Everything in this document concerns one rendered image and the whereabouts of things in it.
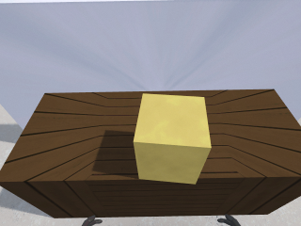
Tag carton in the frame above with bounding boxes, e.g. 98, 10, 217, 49
133, 93, 212, 185

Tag right robot hand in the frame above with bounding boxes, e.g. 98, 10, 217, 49
217, 214, 241, 226

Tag left robot hand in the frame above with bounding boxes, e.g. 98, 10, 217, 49
82, 215, 103, 226

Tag pedestal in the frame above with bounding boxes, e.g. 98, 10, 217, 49
0, 89, 301, 218

